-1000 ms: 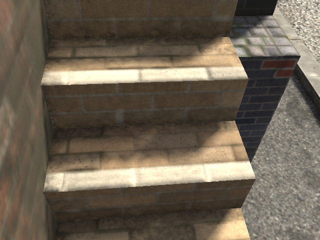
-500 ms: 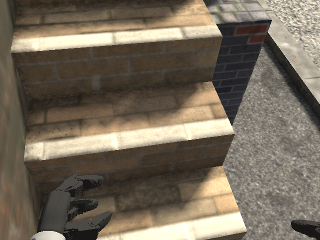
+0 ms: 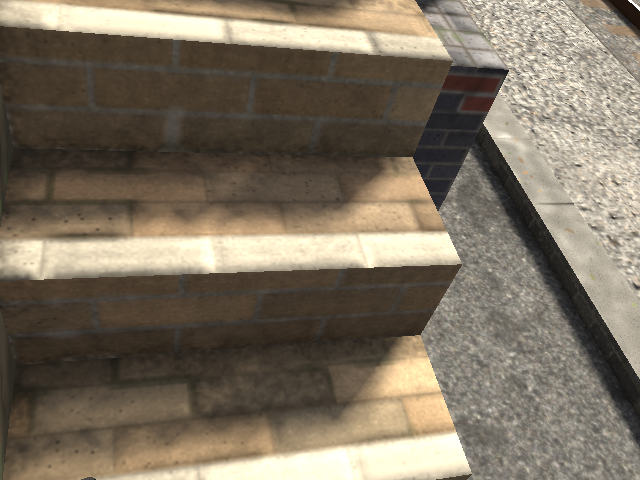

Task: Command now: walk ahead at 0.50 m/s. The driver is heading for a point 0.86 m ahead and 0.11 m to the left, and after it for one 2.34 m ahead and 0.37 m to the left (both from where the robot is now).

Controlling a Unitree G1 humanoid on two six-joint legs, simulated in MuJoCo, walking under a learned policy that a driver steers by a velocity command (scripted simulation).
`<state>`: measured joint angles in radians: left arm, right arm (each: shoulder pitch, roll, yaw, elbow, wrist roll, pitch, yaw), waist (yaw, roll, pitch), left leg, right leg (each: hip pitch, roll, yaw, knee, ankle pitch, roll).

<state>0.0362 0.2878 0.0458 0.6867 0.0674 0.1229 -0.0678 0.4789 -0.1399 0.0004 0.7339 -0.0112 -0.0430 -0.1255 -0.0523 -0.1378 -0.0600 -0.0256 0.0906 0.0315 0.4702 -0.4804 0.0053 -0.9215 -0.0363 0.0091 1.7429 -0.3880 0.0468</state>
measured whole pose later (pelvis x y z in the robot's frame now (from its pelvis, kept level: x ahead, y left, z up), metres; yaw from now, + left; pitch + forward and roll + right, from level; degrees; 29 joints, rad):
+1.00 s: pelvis +0.26 -0.09 +0.23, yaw +24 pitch +2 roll -4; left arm 0.17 0.08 -0.01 0.59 0.01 -0.01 -0.02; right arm 0.38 -0.29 -0.08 0.94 -0.01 -0.05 -0.08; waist 0.00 0.13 0.00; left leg -0.08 0.11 0.06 0.20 -0.14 0.12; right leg -0.90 -0.05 -0.11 1.47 -0.63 -0.14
